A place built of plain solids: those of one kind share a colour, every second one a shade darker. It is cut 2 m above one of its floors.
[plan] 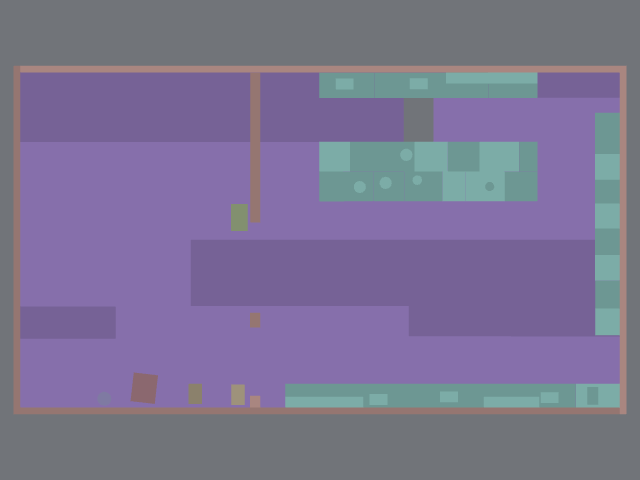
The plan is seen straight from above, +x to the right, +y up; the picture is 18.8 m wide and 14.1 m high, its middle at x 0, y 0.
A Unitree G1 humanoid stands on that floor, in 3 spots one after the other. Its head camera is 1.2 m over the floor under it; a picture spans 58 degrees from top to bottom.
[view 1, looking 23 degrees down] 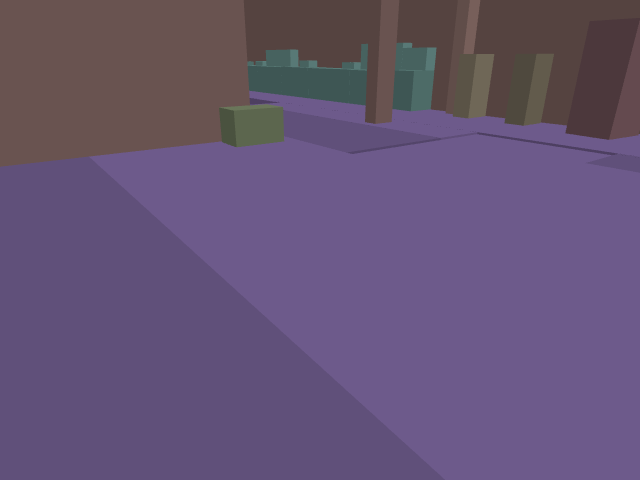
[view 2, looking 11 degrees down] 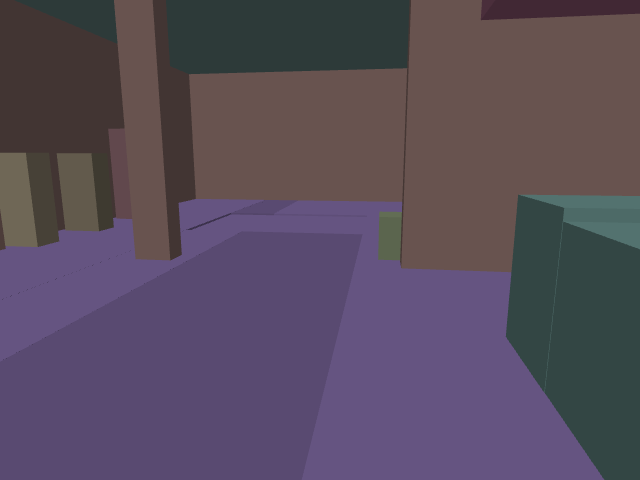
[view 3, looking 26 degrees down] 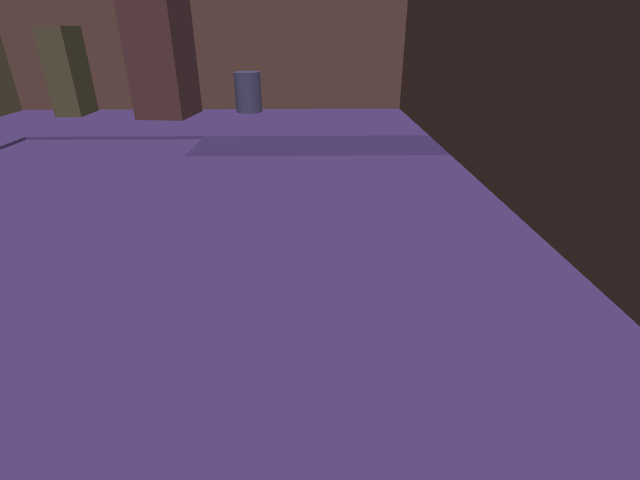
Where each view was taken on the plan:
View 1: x -8.33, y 3.74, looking -36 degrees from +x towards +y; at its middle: floor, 3.07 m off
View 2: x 2.87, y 0.28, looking -172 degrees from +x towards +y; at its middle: floor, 6.29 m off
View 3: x -7.34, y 2.53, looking -91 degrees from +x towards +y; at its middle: floor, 2.74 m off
